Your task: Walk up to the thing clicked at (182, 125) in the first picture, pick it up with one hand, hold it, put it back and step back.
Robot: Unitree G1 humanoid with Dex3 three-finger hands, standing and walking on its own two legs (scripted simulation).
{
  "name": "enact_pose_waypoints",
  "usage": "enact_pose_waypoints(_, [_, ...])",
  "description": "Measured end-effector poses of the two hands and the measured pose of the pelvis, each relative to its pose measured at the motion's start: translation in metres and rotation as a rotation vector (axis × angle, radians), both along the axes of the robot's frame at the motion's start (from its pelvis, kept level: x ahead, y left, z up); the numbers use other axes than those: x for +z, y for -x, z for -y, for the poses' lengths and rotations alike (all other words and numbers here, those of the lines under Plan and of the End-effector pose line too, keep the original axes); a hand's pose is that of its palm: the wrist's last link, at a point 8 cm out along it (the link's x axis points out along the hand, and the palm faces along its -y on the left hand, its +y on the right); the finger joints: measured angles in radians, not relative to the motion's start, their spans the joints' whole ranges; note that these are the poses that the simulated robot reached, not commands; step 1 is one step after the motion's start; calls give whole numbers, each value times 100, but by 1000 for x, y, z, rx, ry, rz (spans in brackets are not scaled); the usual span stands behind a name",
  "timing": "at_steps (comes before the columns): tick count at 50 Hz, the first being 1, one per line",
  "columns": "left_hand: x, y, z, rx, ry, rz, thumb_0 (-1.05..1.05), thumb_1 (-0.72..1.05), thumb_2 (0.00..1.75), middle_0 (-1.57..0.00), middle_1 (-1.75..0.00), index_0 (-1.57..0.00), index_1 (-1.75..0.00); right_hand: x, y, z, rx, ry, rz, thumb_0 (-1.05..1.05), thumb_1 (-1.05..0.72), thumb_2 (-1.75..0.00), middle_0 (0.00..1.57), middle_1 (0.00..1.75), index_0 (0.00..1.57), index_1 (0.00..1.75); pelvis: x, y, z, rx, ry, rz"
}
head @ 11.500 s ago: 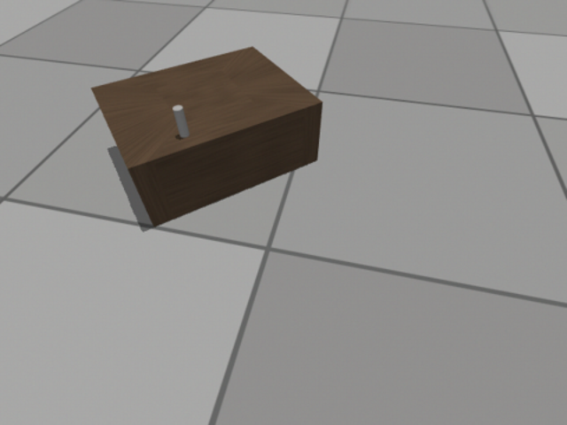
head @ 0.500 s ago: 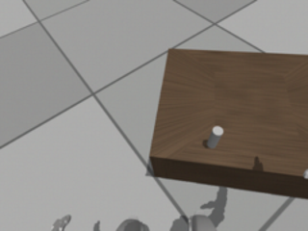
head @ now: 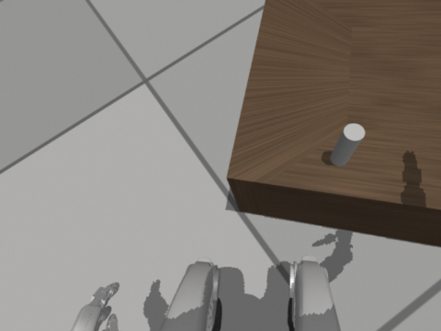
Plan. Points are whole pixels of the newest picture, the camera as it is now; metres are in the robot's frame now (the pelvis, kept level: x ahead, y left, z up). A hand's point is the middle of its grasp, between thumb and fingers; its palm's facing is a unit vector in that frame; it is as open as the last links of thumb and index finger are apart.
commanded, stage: approach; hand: right
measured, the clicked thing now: (345, 146) +0.51 -0.22 -0.16
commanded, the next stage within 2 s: close in in 0.14 s
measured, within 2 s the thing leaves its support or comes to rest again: neither
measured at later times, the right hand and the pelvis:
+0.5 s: hand (375, 153) +0.48 -0.27 -0.14, palm faces +0.14 +0.99 -0.01, open 17.1 cm; pelvis -0.05 +0.01 -0.17, yaw +4 degrees
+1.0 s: hand (349, 154) +0.49 -0.22 -0.15, palm faces +0.15 +0.99 -0.02, open 16.4 cm; pelvis -0.04 +0.02 -0.17, yaw +3 degrees
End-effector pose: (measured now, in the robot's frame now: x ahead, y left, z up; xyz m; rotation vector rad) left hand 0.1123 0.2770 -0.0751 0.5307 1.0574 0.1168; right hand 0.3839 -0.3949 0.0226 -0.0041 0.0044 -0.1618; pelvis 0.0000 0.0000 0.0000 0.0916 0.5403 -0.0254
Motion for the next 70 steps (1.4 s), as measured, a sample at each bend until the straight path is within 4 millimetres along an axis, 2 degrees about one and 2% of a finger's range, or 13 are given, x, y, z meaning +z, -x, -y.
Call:
enact_pose_waypoints(5, [-63, 3, 7, -14, 10, -26, 0, 91, 89, -19, -29, -19, -29, -62, -20, -11, -9, -37, 64, -1, 59, -5, 5, 5, 5, 5, -56, 15, -2, 12, -17, -38])
enact_pose_waypoints(9, [-111, 18, 10, -14, 26, -89, 0, 92, 89, -19, -29, -19, -29, -98, -37, -17, -3, -25, 62, -2, 55, -3, 6, 4, 5, 4, -94, 27, -4, 20, -24, -55])
enact_pose_waypoints(14, [-156, 49, 9, 26, 57, -171, 0, 92, 89, -19, -29, -19, -29, -130, -56, -36, 35, 3, 3, -2, 50, -2, 7, 3, 6, 4, -130, 38, -5, 33, -27, -66])
enact_pose_waypoints(20, [-185, 87, 5, 109, 86, -234, 0, 91, 89, -19, -29, -19, -29, -151, -67, -57, 26, -1, 3, -2, 48, -2, 8, 3, 6, 3, -160, 46, -6, 52, -29, -63])
enact_pose_waypoints(26, [-194, 110, 2, 179, 100, -272, 0, 90, 90, -19, -30, -20, -29, -157, -65, -80, 30, 16, 2, -1, 44, -2, 8, 2, 6, 3, -170, 50, -7, 54, -21, -54])
enact_pose_waypoints(33, [-184, 106, -3, 202, 102, -241, 0, 91, 90, -19, -30, -20, -29, -154, -62, -100, 31, -1, -14, -1, 42, -1, 9, 2, 6, 3, -161, 50, -10, 56, -14, -58])
enact_pose_waypoints(39, [-182, 94, -8, 176, 93, -220, 0, 91, 90, -19, -30, -20, -29, -155, -64, -107, 12, 0, -4, -1, 37, -2, 9, 2, 6, 2, -159, 49, -13, 56, -6, -63])
enact_pose_waypoints(47, [-196, 80, -14, 154, 93, -231, 0, 90, 90, -20, -30, -20, -29, -168, -70, -120, 15, 15, -8, -1, 30, -3, 10, 2, 6, 2, -167, 47, -16, 56, 4, -73])
enact_pose_waypoints(52, [-202, 77, -16, 162, 96, -239, 0, 89, 91, -20, -29, -19, -30, -169, -74, -125, 9, 13, -4, -1, 26, -4, 11, 2, 7, 3, -170, 44, -18, 61, 8, -72])
enact_pose_waypoints(59, [-206, 79, -16, 171, 101, -252, 0, 89, 91, -20, -29, -20, -30, -167, -80, -126, 15, 27, 0, -1, 25, -2, 19, 3, 15, 3, -172, 43, -21, 64, 9, -71])
enact_pose_waypoints(70, [-209, 96, -20, 185, 92, -289, 0, 89, 91, -20, -30, -20, -30, -171, -88, -131, 25, 21, -7, -1, 29, -1, 32, 9, 28, 9, -178, 45, -22, 69, 8, -66])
